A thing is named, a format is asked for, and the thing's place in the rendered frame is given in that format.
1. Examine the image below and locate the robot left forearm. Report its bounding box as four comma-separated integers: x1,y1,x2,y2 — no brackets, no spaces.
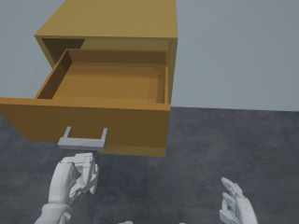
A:
35,203,73,224

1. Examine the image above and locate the cabinet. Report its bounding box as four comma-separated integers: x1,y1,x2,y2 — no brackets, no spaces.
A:
35,0,178,158

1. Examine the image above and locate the drawer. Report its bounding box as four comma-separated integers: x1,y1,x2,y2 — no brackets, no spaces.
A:
0,49,171,148

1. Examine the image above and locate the left robot hand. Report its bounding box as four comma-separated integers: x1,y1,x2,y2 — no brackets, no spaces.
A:
48,152,100,206

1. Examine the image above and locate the handle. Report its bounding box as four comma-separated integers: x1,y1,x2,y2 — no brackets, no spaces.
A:
58,126,108,151

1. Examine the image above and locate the right robot hand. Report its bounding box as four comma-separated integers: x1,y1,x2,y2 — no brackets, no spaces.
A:
220,177,259,224

